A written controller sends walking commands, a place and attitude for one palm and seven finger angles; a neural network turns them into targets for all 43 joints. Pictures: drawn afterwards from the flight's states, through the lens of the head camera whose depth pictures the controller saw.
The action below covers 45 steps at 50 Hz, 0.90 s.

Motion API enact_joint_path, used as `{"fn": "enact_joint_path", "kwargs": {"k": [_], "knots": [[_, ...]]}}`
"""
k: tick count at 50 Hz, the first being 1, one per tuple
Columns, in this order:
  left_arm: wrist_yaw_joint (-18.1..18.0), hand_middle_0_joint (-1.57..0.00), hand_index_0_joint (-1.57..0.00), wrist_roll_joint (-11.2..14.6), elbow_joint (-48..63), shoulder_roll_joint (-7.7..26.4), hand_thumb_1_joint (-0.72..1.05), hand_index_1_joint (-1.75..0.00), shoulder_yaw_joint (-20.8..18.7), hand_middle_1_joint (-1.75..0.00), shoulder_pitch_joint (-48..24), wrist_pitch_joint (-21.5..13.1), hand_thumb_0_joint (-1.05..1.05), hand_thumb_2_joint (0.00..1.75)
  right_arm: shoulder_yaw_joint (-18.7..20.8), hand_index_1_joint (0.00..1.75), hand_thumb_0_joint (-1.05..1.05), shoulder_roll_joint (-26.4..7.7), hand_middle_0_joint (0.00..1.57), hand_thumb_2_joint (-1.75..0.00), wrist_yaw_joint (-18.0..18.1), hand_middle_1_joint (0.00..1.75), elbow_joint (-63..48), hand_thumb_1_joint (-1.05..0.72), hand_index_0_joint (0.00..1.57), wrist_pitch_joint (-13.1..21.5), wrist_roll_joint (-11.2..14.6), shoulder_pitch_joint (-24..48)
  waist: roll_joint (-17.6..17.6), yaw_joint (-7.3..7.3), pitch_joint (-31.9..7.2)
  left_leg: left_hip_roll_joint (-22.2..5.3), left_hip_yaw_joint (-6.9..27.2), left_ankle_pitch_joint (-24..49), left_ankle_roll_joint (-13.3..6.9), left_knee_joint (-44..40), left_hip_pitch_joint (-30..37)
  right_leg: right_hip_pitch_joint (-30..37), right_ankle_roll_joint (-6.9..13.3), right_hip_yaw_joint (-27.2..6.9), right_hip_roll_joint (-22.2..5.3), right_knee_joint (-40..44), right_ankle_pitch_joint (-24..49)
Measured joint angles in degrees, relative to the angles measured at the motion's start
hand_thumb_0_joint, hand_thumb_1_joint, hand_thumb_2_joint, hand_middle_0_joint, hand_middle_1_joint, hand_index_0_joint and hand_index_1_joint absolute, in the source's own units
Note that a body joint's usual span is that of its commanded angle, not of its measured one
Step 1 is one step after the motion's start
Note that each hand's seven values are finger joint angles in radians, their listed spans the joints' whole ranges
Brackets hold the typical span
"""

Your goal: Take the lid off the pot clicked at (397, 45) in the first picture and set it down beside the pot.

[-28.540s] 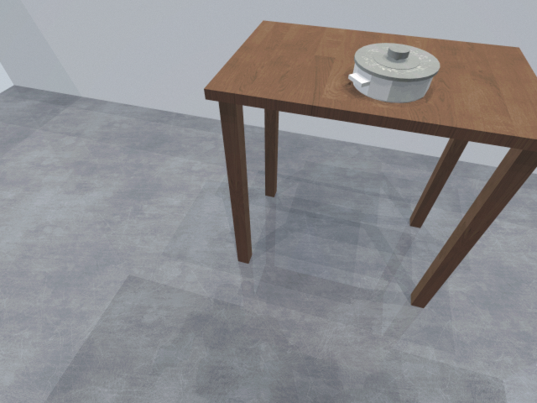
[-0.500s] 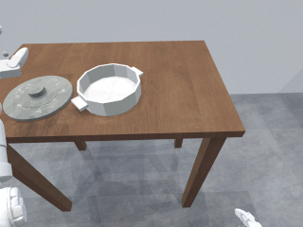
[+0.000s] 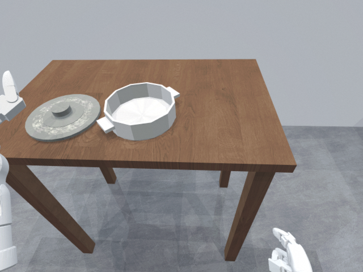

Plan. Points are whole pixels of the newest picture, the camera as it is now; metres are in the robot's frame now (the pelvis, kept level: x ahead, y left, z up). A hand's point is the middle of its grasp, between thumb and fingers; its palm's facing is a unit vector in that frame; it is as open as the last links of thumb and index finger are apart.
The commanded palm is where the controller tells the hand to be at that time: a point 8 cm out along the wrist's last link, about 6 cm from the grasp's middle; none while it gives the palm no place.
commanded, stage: draw the hand back to the body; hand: left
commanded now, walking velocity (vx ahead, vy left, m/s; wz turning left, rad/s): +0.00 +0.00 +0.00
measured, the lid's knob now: (61, 109) +0.49 +0.40 +0.10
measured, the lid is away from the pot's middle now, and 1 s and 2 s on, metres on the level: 0.23 0.23 0.23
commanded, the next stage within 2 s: step back with the hand held close in 0.82 s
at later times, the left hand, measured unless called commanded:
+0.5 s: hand out of the picture +0.20 +0.26 +0.29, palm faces +0.50 -0.82 -0.27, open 7.4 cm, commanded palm +0.14 +0.30 +0.28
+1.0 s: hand out of the picture +0.16 +0.26 +0.29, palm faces +0.53 -0.78 -0.34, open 7.4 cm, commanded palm +0.10 +0.30 +0.28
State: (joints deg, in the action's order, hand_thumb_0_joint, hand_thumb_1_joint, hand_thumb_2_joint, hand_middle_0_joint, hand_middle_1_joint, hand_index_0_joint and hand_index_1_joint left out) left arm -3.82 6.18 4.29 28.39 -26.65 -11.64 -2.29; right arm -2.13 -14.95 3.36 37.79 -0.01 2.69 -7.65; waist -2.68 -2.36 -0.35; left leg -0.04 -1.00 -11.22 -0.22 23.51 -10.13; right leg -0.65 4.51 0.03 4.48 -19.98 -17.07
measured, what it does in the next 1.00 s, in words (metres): stands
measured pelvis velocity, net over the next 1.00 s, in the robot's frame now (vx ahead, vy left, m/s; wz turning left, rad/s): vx -0.03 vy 0.02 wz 0.02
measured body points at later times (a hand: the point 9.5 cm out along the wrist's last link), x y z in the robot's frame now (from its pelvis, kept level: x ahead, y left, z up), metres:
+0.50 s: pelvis -0.02 +0.01 +0.00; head -0.04 -0.01 +0.45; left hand +0.17 +0.30 +0.30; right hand +0.18 -0.21 -0.09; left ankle +0.02 +0.12 -0.74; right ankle -0.07 -0.07 -0.74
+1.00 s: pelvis -0.03 +0.02 +0.00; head -0.05 +0.00 +0.45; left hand +0.12 +0.30 +0.31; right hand +0.18 -0.19 -0.08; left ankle +0.02 +0.12 -0.74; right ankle -0.07 -0.07 -0.74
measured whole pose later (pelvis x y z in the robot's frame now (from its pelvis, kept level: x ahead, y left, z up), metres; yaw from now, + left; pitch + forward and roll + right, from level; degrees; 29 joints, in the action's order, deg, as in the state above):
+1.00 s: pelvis -0.03 +0.02 +0.00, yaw +1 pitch -5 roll -1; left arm -4.3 6.5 36.0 24.0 -27.9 14.7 -9.2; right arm -2.1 -12.3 3.0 38.8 4.9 0.4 -7.7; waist -3.9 -3.6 0.7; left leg 0.1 -0.1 -9.8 -1.6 24.9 -10.6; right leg 0.8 3.2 1.1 4.5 -17.9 -14.3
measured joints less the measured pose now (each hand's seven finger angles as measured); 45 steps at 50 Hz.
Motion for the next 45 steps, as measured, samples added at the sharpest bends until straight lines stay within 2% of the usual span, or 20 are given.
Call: {"fn": "enact_joint_path", "kwargs": {"k": [11,17,23,28,35,41,45], "knots": [[-0.53,-0.21,-0.21,1.15,10.67,-3.17,0.87,-0.31,0.11,-0.31,7.86,-1.42,0.01,0.90,0.02,0.30,0.01,0.81,0.20,-0.90,0.27,0.30,1.16,-0.90,0.20,1.53,-0.70,0.01,-0.54,-0.78,0.80,0.11,-0.10,0.97,-0.24,-0.97,1.43,1.36,-0.22,-0.06,-0.14,0.88,0.95],[-0.22,-0.21,-0.21,1.72,14.81,-3.16,0.88,-0.30,-0.52,-0.30,12.36,-2.79,0.01,0.90,0.07,0.30,0.01,1.58,0.20,-0.90,0.34,0.30,1.94,-0.90,0.20,2.14,-1.06,-0.07,-0.52,-0.63,0.76,0.21,-0.16,1.48,-0.42,-1.54,2.08,1.96,-0.40,-0.10,-0.26,1.35,1.40],[-0.13,-0.21,-0.21,1.85,20.63,-5.48,0.89,-0.30,0.70,-0.30,17.16,-3.86,0.01,0.90,0.20,0.30,0.01,1.62,0.20,-0.90,0.27,0.30,2.25,-0.90,0.20,3.38,-1.46,-0.29,-0.78,-0.92,1.07,0.38,-0.11,1.89,-0.66,-1.82,2.54,2.53,-0.66,-0.01,-0.42,1.79,1.85],[0.25,-0.21,-0.21,2.00,24.37,-4.70,0.89,-0.30,0.03,-0.30,21.33,-5.05,0.01,0.90,0.34,0.30,0.01,2.16,0.20,-0.90,0.25,0.30,2.55,-0.90,0.20,4.00,-1.86,-0.09,-0.66,-1.00,1.01,0.37,-0.03,2.06,-0.73,-1.84,2.69,2.85,-0.77,0.07,-0.41,2.11,2.15],[0.63,-0.21,-0.21,2.02,30.05,-5.95,0.89,-0.30,0.69,-0.30,27.78,-5.50,0.01,0.90,0.42,0.30,0.01,2.45,0.20,-0.90,-0.11,0.30,2.40,-0.90,0.20,4.77,-2.17,-0.10,-0.71,-1.38,0.93,0.48,0.12,2.18,-0.95,-1.71,2.78,3.23,-1.00,0.26,-0.50,2.50,2.46],[0.26,-0.21,-0.21,1.78,30.94,-5.39,0.88,-0.30,0.34,-0.30,27.12,-6.31,0.01,0.90,0.32,0.30,0.01,2.77,0.20,-0.90,0.35,0.30,3.12,-0.90,0.20,5.45,-2.32,0.06,-0.55,-2.06,1.26,0.59,0.68,2.16,-1.02,-1.24,2.81,3.75,-1.08,0.84,-0.51,2.71,2.59],[-0.08,-0.21,-0.21,1.82,30.09,-6.46,0.89,-0.30,0.41,-0.30,25.99,-6.12,0.01,0.90,0.19,0.30,0.01,2.88,0.20,-0.90,0.25,0.30,2.98,-0.90,0.20,5.59,-2.40,0.38,-0.75,-1.97,1.77,0.72,0.71,2.44,-1.15,-1.51,3.00,3.88,-1.21,0.89,-0.65,2.83,2.78]]}}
